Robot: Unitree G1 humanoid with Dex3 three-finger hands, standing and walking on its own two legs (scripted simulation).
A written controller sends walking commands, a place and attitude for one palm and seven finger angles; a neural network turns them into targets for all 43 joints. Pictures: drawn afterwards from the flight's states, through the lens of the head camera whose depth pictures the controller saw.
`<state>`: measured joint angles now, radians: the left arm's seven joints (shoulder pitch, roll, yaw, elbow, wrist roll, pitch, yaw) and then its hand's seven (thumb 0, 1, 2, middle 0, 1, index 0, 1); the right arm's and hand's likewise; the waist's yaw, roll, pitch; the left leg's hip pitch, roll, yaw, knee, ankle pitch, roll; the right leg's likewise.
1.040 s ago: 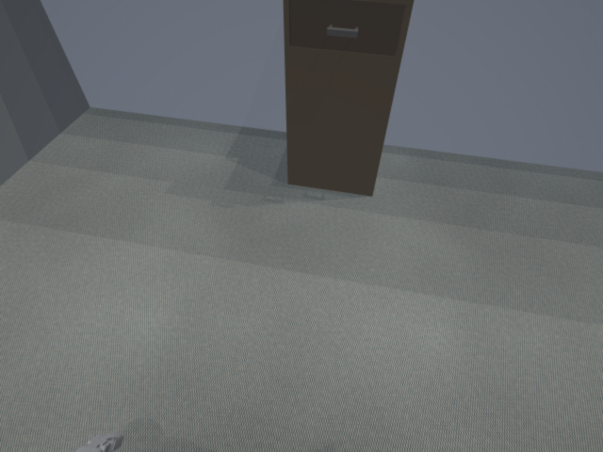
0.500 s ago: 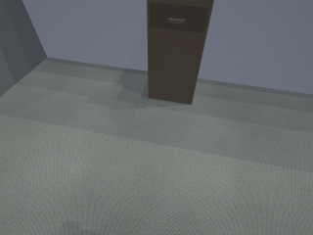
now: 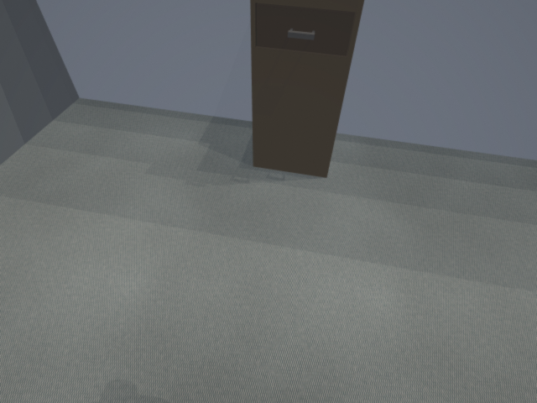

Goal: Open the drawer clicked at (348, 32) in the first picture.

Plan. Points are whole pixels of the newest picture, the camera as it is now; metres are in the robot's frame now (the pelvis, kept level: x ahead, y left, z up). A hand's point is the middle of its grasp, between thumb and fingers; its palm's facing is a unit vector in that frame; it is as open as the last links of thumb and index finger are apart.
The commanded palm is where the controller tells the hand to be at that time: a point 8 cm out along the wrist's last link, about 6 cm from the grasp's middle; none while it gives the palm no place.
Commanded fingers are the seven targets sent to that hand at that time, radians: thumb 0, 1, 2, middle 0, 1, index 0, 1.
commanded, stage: look at it before walking up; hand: left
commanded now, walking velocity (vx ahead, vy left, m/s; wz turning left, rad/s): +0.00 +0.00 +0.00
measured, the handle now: (301, 33) +1.41 -0.05 -0.01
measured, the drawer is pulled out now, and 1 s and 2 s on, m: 0.00 0.00 0.00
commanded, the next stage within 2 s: walk to a spot facing it in 0.50 s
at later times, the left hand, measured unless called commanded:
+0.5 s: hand out of the picture +0.07 +0.25 -0.16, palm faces -0.02 -0.94 -0.33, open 7.3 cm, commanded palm none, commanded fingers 0.00 0.90 0.90 -0.20 -0.30 -0.20 -0.30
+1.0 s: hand out of the picture +0.05 +0.18 -0.20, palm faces -0.06 -0.98 -0.18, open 7.3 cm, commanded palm none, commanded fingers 0.00 0.90 0.90 -0.20 -0.30 -0.20 -0.30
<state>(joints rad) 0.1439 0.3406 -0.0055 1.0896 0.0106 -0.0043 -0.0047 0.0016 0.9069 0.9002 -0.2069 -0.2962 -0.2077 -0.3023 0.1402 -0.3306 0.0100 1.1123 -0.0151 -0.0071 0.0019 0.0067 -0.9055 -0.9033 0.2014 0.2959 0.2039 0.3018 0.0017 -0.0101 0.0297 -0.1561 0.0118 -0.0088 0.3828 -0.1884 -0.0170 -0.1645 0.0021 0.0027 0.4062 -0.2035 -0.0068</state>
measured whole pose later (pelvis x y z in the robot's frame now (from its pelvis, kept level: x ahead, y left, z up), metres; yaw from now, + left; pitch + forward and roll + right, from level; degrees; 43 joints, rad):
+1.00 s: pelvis +0.08 -0.01 -0.03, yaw -7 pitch +0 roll +1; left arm 0.40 0.19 0.03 1.10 0.02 -0.01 -0.02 0.00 0.91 0.90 -0.20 -0.30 -0.20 -0.30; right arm 0.35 -0.19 -0.01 1.11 -0.02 -0.04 -0.01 0.00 -0.91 -0.90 0.20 0.30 0.20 0.30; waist 0.01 -0.01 0.00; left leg -0.15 0.06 0.09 0.63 -0.47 -0.03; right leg -0.25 0.03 0.01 0.73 -0.44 -0.04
